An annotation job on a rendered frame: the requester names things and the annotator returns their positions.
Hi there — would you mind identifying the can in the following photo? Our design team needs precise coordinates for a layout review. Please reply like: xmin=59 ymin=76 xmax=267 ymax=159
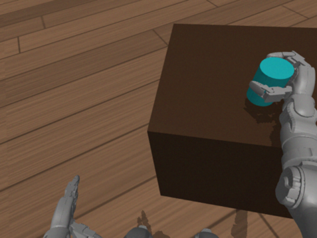
xmin=247 ymin=57 xmax=294 ymax=106

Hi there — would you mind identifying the left robot hand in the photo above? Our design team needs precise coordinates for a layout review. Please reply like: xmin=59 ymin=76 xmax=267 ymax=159
xmin=50 ymin=175 xmax=102 ymax=238

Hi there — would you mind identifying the left robot arm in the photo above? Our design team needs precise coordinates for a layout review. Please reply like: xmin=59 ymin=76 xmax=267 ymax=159
xmin=43 ymin=227 xmax=70 ymax=238

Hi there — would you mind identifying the right robot arm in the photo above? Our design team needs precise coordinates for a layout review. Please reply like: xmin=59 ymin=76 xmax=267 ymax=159
xmin=275 ymin=94 xmax=317 ymax=238

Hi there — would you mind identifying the right robot hand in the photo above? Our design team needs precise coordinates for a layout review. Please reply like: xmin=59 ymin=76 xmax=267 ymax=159
xmin=249 ymin=51 xmax=316 ymax=103

